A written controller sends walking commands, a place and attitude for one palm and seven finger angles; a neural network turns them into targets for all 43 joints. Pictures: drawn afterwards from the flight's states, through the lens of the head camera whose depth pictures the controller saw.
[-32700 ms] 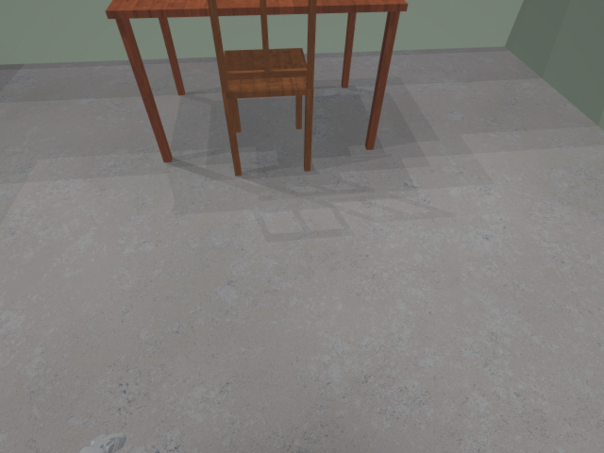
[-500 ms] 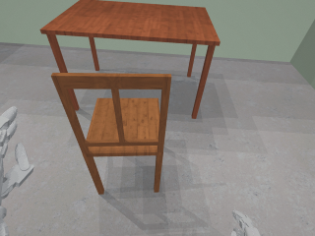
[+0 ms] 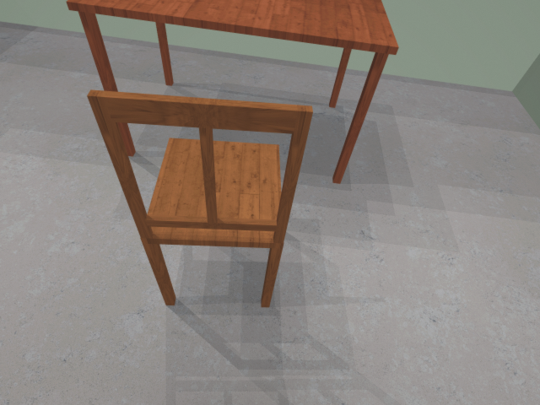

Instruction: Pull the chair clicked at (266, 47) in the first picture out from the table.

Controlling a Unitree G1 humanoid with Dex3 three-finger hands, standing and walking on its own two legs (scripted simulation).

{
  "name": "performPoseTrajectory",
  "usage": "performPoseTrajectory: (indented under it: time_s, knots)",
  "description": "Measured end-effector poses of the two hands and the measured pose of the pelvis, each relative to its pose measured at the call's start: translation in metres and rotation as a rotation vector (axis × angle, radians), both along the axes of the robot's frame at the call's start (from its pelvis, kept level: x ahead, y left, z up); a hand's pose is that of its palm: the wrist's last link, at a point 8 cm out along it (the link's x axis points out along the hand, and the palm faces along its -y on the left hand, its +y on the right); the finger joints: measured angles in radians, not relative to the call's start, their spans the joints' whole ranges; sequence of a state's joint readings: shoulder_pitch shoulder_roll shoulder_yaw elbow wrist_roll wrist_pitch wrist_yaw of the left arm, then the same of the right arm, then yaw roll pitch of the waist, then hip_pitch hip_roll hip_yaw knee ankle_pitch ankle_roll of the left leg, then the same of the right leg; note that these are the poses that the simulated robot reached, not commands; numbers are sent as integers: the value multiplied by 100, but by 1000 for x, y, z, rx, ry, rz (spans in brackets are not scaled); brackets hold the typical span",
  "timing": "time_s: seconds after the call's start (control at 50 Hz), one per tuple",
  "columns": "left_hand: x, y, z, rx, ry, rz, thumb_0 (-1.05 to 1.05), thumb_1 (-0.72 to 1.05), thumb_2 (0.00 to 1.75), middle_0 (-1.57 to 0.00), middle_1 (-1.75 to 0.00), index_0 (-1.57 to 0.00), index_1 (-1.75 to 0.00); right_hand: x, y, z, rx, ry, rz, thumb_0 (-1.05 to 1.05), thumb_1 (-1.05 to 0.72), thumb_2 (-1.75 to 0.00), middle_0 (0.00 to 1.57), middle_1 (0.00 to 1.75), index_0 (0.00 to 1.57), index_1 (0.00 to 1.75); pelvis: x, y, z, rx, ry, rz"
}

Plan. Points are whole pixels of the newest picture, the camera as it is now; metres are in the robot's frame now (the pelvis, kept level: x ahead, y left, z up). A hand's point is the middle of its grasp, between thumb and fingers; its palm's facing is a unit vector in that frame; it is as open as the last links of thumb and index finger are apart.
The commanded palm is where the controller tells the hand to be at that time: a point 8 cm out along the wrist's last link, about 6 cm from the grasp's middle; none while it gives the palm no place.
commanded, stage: let the arm hang, fingers relaxed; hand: left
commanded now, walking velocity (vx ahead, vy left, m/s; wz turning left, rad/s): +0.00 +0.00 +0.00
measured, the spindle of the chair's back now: (209, 179) +0.57 +0.17 -0.07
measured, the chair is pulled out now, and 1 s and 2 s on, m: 0.60 0.60 0.60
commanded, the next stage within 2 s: look to check the result in 0.76 s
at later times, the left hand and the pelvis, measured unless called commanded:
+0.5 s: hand out of the picture +0.01 +0.15 -0.16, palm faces +0.02 -0.98 -0.18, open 7.4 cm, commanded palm none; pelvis +0.01 -0.01 +0.01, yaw -1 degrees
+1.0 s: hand out of the picture +0.01 +0.13 -0.16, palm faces +0.03 -0.98 -0.17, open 7.4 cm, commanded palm none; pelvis +0.02 -0.03 +0.01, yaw -1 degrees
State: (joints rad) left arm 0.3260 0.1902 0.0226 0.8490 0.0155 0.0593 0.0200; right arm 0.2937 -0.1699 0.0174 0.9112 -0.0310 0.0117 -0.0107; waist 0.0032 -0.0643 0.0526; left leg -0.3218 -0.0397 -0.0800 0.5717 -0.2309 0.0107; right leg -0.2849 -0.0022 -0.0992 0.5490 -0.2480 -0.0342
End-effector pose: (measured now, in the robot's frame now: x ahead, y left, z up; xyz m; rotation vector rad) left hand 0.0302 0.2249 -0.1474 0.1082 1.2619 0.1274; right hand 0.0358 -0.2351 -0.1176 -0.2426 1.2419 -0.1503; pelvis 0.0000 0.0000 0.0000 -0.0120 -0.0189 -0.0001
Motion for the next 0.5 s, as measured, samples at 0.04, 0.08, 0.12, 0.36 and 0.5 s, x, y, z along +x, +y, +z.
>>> performPoseTrajectory:
  time_s: [0.04,0.08,0.12,0.36,0.5]
  knots:
    - [-23,2,-1,2,70,14,-1,100,90,-21,-30,-20,-30,-15,3,-2,5,58,-10,1,-91,-90,20,30,20,30,1,-1,2,-5,-1,3]
    - [-43,5,2,12,131,26,-1,99,90,-21,-30,-20,-30,-26,6,-5,18,97,-22,1,-91,-90,20,30,20,30,2,-1,4,-7,-2,4]
    - [-60,8,7,28,182,36,0,97,90,-21,-30,-20,-30,-34,9,-9,36,123,-35,1,-91,-90,20,30,20,30,3,0,5,-6,-2,2]
    - [-69,0,20,70,238,34,1,91,90,-20,-30,-19,-30,-50,25,-25,125,160,-88,0,-91,-90,20,30,20,30,10,-6,7,9,-2,-17]
    - [-29,-25,13,24,144,7,1,91,90,-20,-30,-19,-30,-54,24,-25,129,163,-109,0,-91,-90,20,30,20,30,14,-12,8,12,-11,-24]
